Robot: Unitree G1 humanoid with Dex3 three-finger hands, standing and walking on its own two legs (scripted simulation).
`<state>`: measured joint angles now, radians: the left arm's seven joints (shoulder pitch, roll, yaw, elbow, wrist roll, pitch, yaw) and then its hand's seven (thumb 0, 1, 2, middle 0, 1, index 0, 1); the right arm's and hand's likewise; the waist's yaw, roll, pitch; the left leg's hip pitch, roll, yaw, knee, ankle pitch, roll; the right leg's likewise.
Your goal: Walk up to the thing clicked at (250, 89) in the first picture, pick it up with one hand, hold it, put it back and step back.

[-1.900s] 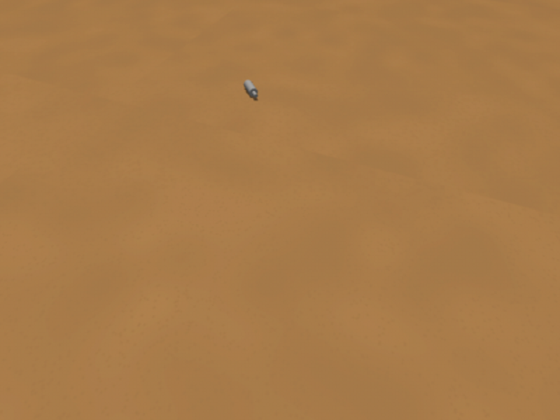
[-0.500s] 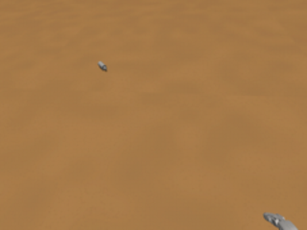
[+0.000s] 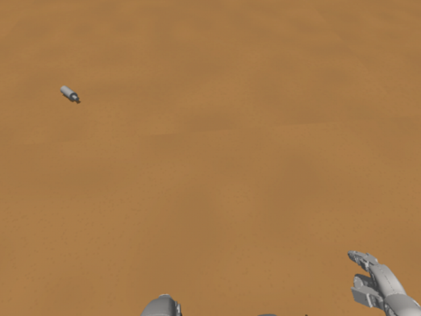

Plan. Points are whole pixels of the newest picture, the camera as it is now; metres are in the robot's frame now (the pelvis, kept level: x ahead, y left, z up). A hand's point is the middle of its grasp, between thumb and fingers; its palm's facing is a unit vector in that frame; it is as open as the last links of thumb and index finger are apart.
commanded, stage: walk up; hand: left
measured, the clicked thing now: (70, 94) +1.61 +0.96 -0.71
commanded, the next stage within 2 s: none
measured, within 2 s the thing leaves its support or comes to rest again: neither
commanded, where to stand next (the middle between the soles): +1.20 +1.07 m, yaw -45 degrees
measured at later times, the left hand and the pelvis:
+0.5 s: hand (74, 188) +0.42 +0.33 -0.08, palm faces -0.18 -0.82 -0.54, open 7.4 cm; pelvis +0.25 +0.07 +0.02, yaw -11 degrees
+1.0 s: hand (43, 132) +0.65 +0.51 -0.11, palm faces -0.38 -0.75 -0.53, open 7.4 cm; pelvis +0.48 +0.23 +0.02, yaw -22 degrees
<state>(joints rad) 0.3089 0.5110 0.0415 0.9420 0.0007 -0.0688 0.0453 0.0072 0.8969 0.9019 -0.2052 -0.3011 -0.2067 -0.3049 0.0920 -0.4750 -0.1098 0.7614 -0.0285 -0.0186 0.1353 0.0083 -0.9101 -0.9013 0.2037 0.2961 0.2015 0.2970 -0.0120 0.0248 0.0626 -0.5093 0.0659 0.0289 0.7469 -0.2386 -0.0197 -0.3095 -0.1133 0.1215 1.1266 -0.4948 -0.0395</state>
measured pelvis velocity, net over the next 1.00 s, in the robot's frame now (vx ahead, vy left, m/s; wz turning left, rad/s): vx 0.48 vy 0.23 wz -0.38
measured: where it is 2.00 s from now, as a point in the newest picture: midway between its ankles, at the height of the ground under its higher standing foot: (114, 184)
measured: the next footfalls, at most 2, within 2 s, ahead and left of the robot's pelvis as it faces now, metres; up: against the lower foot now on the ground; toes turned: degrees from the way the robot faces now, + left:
right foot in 0.32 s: +0.32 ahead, -0.05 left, +0.00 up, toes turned -16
left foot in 0.78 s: +0.57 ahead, +0.31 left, +0.00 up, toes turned -13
